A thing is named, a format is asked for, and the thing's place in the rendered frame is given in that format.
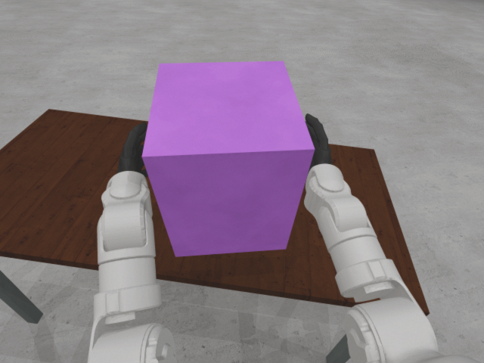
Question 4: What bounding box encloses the robot right upper arm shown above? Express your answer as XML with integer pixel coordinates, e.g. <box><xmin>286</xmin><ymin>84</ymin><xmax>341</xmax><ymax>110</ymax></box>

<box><xmin>344</xmin><ymin>296</ymin><xmax>481</xmax><ymax>363</ymax></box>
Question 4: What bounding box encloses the table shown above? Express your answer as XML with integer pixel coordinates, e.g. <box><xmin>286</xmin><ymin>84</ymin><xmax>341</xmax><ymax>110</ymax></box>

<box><xmin>0</xmin><ymin>109</ymin><xmax>430</xmax><ymax>363</ymax></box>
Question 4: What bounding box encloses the robot left upper arm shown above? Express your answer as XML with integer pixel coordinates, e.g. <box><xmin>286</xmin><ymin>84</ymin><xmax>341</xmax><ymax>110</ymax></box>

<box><xmin>89</xmin><ymin>323</ymin><xmax>177</xmax><ymax>363</ymax></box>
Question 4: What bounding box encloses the right robot forearm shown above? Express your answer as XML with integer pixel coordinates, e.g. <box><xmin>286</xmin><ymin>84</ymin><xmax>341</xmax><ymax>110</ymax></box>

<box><xmin>304</xmin><ymin>163</ymin><xmax>438</xmax><ymax>349</ymax></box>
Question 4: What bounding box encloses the carton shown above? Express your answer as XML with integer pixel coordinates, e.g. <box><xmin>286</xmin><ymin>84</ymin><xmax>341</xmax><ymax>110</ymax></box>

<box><xmin>142</xmin><ymin>61</ymin><xmax>315</xmax><ymax>257</ymax></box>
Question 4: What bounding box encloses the right robot hand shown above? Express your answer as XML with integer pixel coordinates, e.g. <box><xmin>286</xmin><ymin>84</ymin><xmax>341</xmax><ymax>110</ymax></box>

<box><xmin>305</xmin><ymin>113</ymin><xmax>333</xmax><ymax>174</ymax></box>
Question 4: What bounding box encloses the left robot hand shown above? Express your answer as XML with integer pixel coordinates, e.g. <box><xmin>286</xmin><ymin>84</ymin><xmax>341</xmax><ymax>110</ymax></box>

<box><xmin>117</xmin><ymin>123</ymin><xmax>148</xmax><ymax>177</ymax></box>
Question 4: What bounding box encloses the left robot forearm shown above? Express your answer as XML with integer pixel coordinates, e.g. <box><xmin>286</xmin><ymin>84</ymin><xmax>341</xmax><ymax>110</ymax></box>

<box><xmin>88</xmin><ymin>171</ymin><xmax>162</xmax><ymax>363</ymax></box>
